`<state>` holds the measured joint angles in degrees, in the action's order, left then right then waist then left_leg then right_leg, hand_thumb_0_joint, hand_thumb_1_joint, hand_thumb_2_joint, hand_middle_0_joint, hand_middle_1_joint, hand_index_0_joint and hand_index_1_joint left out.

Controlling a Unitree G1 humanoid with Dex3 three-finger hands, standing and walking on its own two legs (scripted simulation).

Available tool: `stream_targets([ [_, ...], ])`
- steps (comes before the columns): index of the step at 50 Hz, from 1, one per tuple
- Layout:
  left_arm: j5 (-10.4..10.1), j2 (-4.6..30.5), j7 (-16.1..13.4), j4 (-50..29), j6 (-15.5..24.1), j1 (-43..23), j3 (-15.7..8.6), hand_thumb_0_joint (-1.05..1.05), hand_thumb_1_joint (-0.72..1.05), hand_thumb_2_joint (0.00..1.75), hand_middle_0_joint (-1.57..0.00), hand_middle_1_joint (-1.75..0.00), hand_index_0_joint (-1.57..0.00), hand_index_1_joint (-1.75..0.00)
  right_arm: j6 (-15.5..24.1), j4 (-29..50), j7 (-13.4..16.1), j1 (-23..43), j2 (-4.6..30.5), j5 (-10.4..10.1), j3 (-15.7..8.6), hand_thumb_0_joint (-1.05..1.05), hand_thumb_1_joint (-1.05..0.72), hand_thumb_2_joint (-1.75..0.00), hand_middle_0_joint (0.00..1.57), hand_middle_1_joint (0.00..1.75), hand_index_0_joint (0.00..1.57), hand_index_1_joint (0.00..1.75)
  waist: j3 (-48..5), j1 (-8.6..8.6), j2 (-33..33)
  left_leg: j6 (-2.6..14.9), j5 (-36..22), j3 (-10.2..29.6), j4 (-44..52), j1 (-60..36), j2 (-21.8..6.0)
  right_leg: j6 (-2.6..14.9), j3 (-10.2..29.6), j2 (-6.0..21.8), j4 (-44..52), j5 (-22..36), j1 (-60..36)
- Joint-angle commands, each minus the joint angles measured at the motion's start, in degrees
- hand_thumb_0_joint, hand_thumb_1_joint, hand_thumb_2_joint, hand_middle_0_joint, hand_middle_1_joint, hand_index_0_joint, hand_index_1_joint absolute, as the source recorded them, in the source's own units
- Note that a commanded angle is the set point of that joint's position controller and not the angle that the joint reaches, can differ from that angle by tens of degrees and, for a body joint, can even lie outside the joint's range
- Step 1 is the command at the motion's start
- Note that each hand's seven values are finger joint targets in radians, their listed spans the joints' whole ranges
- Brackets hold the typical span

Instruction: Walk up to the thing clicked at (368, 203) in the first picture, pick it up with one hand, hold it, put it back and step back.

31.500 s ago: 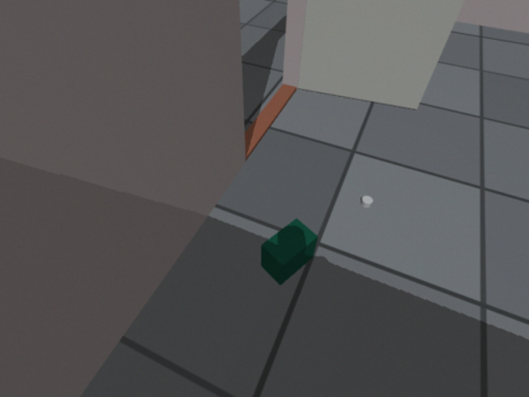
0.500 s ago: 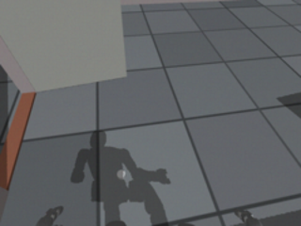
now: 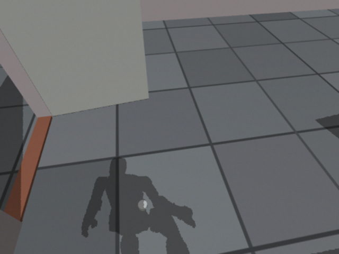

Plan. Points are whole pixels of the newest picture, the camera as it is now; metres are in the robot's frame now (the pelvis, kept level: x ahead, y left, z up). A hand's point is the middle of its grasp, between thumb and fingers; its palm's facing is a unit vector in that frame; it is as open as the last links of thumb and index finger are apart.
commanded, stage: stand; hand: left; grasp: from above
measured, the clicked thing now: (142, 205) +0.51 +0.17 -0.76
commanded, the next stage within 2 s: step back in 1.76 s
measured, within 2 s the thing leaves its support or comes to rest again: neither
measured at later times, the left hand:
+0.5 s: hand out of the picture +0.06 +0.23 -0.15, palm faces +0.02 -0.94 -0.34, open 7.4 cm
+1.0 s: hand out of the picture +0.08 +0.23 -0.15, palm faces +0.00 -0.94 -0.34, open 7.4 cm
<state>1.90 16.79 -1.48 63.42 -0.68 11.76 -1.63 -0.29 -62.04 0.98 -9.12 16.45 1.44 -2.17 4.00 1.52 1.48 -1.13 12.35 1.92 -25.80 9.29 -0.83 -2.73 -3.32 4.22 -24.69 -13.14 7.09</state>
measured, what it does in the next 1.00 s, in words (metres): stands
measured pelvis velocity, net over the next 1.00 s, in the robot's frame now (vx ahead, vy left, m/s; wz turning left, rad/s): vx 0.01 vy -0.02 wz -0.01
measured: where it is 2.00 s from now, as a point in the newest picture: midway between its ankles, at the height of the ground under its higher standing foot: outside the picture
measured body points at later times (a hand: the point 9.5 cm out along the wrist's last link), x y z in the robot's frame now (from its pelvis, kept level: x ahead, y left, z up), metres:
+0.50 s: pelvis +0.00 -0.01 +0.00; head +0.01 -0.02 +0.45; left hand +0.06 +0.28 -0.13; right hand +0.06 -0.31 -0.14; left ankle +0.02 +0.13 -0.74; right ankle +0.01 -0.15 -0.74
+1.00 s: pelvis +0.01 -0.02 +0.01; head +0.02 -0.02 +0.46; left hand +0.08 +0.28 -0.13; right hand +0.08 -0.31 -0.14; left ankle +0.02 +0.13 -0.74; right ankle +0.01 -0.15 -0.74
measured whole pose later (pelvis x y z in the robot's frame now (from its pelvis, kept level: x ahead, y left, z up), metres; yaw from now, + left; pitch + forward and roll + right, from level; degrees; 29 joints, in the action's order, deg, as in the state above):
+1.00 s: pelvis +0.01 -0.02 +0.01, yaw -1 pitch -3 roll +0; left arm 0.8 18.1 -0.2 65.8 0.1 6.3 -1.7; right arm 0.3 -64.7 0.5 -6.7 19.0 1.0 -0.6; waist 4.1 0.5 1.3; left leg -2.6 10.3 1.7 -20.0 6.6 -2.5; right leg -1.4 -3.3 2.5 -20.0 -11.5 5.2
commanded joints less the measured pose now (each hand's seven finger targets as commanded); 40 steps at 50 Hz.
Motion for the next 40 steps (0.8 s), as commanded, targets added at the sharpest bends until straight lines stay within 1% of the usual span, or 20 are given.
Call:
stream_targets([
  [1,0.1,11.2,-0.9,-2.1,1.5,-2.0,-2.4,0.00,0.90,0.90,-0.20,-0.30,-0.20,-0.30,1.0,2.6,0.6,1.6,10.8,0.0,-2.0,0.00,-0.90,-0.90,0.20,0.30,0.20,0.30,-1.1,-0.74,-2.0,2.28,-0.6,4.4,6.9,1.5,-4.3,2.55,4.3,3.0,7.2,0.8,0.1],
  [3,0.0,11.3,-0.8,-1.6,1.6,-1.8,-2.3,0.00,0.90,0.90,-0.20,-0.30,-0.20,-0.30,1.0,2.4,0.5,2.1,10.8,0.0,-2.0,0.00,-0.90,-0.90,0.20,0.30,0.20,0.30,-0.4,-0.57,-1.9,2.07,-1.3,4.3,7.0,0.4,-4.3,2.46,4.2,2.9,7.9,0.0,1.1],
  [6,-0.3,12.0,-0.8,-1.5,1.7,-2.8,-2.5,0.00,0.90,0.90,-0.20,-0.30,-0.20,-0.30,1.1,2.1,0.5,1.9,11.2,0.0,-1.8,0.00,-0.90,-0.90,0.20,0.30,0.20,0.30,-0.8,-0.87,-1.6,2.28,-2.4,4.1,7.1,0.5,-4.5,2.65,4.4,3.2,8.2,2.1,0.2],
  [7,-0.2,11.7,-0.7,-1.1,1.8,-2.4,-2.4,0.00,0.90,0.90,-0.20,-0.30,-0.20,-0.30,1.2,1.9,0.4,2.0,11.2,-0.2,-1.6,0.00,-0.90,-0.90,0.20,0.30,0.20,0.30,-1.0,-0.58,-1.5,2.17,-2.9,4.3,7.3,-0.1,-4.6,2.55,4.4,3.1,8.2,2.0,-0.2],
  [8,-0.2,11.8,-0.7,-1.2,1.8,-3.2,-2.5,0.00,0.90,0.90,-0.20,-0.30,-0.20,-0.30,1.1,2.0,0.3,2.4,11.1,-0.1,-1.6,0.00,-0.90,-0.90,0.20,0.30,0.20,0.30,-0.9,-0.70,-1.9,2.14,-3.2,4.0,7.2,0.2,-4.6,2.45,4.2,3.1,8.2,2.3,-0.1],
  [14,-0.3,12.7,-0.4,-0.8,1.7,-4.3,-2.7,0.00,0.90,0.90,-0.20,-0.30,-0.20,-0.30,1.1,1.4,0.4,2.6,12.0,-0.2,-1.3,0.00,-0.90,-0.90,0.20,0.30,0.20,0.30,-0.9,-0.69,-1.5,1.88,-3.1,3.9,7.9,-0.2,-4.9,2.57,4.7,3.1,8.9,1.6,-0.3],
  [16,-0.5,12.4,-0.4,-0.8,1.7,-4.7,-2.7,0.00,0.90,0.90,-0.20,-0.30,-0.20,-0.30,1.2,1.3,0.4,2.7,11.8,-0.2,-1.0,0.00,-0.90,-0.90,0.20,0.30,0.20,0.30,-2.0,-0.63,-0.8,2.04,-5.0,3.7,7.6,-0.5,-5.2,2.69,4.7,3.4,8.5,4.6,-1.6],
  [17,-0.4,12.4,-0.4,-0.7,1.7,-4.9,-2.7,0.00,0.90,0.90,-0.20,-0.30,-0.20,-0.30,1.2,1.2,0.4,2.8,11.6,-0.2,-0.9,0.00,-0.90,-0.90,0.20,0.30,0.20,0.30,-1.6,-0.67,-1.4,1.82,-5.3,3.6,8.0,-0.5,-5.1,2.63,4.5,3.2,8.5,3.9,-1.2],
  [18,-0.6,12.6,-0.3,-0.8,1.7,-5.2,-2.8,0.00,0.90,0.90,-0.20,-0.30,-0.20,-0.30,1.2,1.1,0.4,2.4,12.0,-0.1,-0.9,0.00,-0.90,-0.90,0.20,0.30,0.20,0.30,-1.9,-0.78,-1.4,1.90,-5.2,3.6,8.1,-0.2,-5.2,2.68,4.8,3.3,8.8,4.5,-1.8],
  [21,-0.6,12.4,-0.1,-0.7,1.8,-5.4,-2.7,0.00,0.90,0.90,-0.20,-0.30,-0.20,-0.30,1.4,0.8,0.5,2.7,12.2,-0.2,-0.8,0.00,-0.90,-0.90,0.20,0.30,0.20,0.30,-2.6,-0.66,-1.1,1.83,-7.5,3.4,7.9,-1.4,-5.6,2.82,4.7,3.3,8.4,6.1,-2.1],
  [22,-0.7,12.5,-0.2,-0.6,1.7,-5.5,-2.7,0.00,0.90,0.90,-0.20,-0.30,-0.20,-0.30,1.3,0.8,0.5,2.6,12.4,-0.2,-0.8,0.00,-0.90,-0.90,0.20,0.30,0.20,0.30,-3.0,-0.79,-0.6,1.96,-7.0,3.3,7.8,-1.1,-5.6,2.72,4.8,3.4,8.6,6.5,-2.4],
  [23,-0.6,12.6,-0.1,-0.5,1.6,-5.5,-2.6,0.00,0.90,0.90,-0.20,-0.30,-0.20,-0.30,1.4,0.6,0.5,2.6,12.3,-0.2,-0.6,0.00,-0.90,-0.90,0.20,0.30,0.20,0.30,-2.0,-0.76,-0.5,1.62,-6.0,3.2,8.4,-0.5,-5.3,2.63,4.5,3.1,8.6,5.8,-2.0],
  [25,-0.6,12.8,-0.1,-0.4,1.6,-5.8,-2.7,0.00,0.90,0.90,-0.20,-0.30,-0.20,-0.30,1.3,0.7,0.4,3.1,12.9,-0.3,-0.7,0.00,-0.90,-0.90,0.20,0.30,0.20,0.30,-1.8,-0.64,-0.8,1.78,-4.8,3.5,8.7,-0.2,-5.5,2.74,4.6,3.1,8.8,4.4,-2.0],
  [31,-0.6,12.6,0.1,-0.3,1.7,-6.4,-2.5,0.00,0.90,0.90,-0.20,-0.30,-0.20,-0.30,1.4,0.5,0.3,3.2,12.8,-0.4,-0.6,0.00,-0.90,-0.90,0.20,0.30,0.20,0.30,-2.6,-0.81,-1.5,1.78,-7.1,3.4,8.4,-1.2,-5.9,2.75,4.4,3.1,8.9,4.8,-1.9],
  [32,-0.7,12.8,0.1,-0.4,1.8,-6.5,-2.6,0.00,0.90,0.90,-0.20,-0.30,-0.20,-0.30,1.4,0.4,0.3,3.0,12.7,-0.4,-0.6,0.00,-0.90,-0.90,0.20,0.30,0.20,0.30,-3.3,-0.89,-1.9,1.83,-7.9,3.2,8.2,-1.8,-6.0,2.84,4.6,3.4,9.0,5.7,-2.3],
  [33,-0.7,12.6,0.1,-0.5,1.9,-6.5,-2.5,0.00,0.90,0.90,-0.20,-0.30,-0.20,-0.30,1.5,0.5,0.3,3.3,13.1,-0.3,-0.7,0.00,-0.90,-0.90,0.20,0.30,0.20,0.30,-3.9,-0.85,-1.7,2.04,-9.0,3.1,7.6,-2.2,-6.1,2.85,4.6,3.5,8.9,7.9,-2.4],
  [35,-0.8,13.0,0.1,-0.6,2.0,-6.7,-2.6,0.00,0.90,0.90,-0.20,-0.30,-0.20,-0.30,1.5,0.6,0.3,3.3,13.0,-0.3,-0.6,0.00,-0.90,-0.90,0.20,0.30,0.20,0.30,-4.0,-1.00,-1.6,1.83,-10.4,3.0,8.0,-2.5,-6.0,2.82,4.5,3.4,8.5,9.6,-2.7],
  [36,-0.9,12.8,0.1,-0.5,1.9,-6.7,-2.6,0.00,0.90,0.90,-0.20,-0.30,-0.20,-0.30,1.5,0.6,0.3,3.7,13.0,-0.4,-0.5,0.00,-0.90,-0.90,0.20,0.30,0.20,0.30,-4.1,-0.88,-1.3,1.99,-10.3,2.9,7.8,-2.5,-6.0,2.81,4.5,3.4,8.6,9.8,-2.8],
  [38,-0.8,12.9,0.2,-0.4,1.8,-6.9,-2.5,0.00,0.90,0.90,-0.20,-0.30,-0.20,-0.30,1.5,0.3,0.3,3.3,13.0,-0.4,-0.3,0.00,-0.90,-0.90,0.20,0.30,0.20,0.30,-3.2,-1.10,-1.1,1.72,-8.5,2.8,8.3,-2.0,-5.9,2.74,4.5,3.3,8.8,8.0,-2.1],
  [40,-0.9,12.8,0.2,-0.5,1.8,-6.9,-2.6,0.00,0.90,0.90,-0.20,-0.30,-0.20,-0.30,1.4,0.2,0.3,3.5,13.1,-0.4,-0.4,0.00,-0.90,-0.90,0.20,0.30,0.20,0.30,-3.6,-0.96,-0.9,1.80,-8.7,2.8,8.3,-2.1,-6.1,2.90,4.5,3.3,8.6,8.1,-2.3],
])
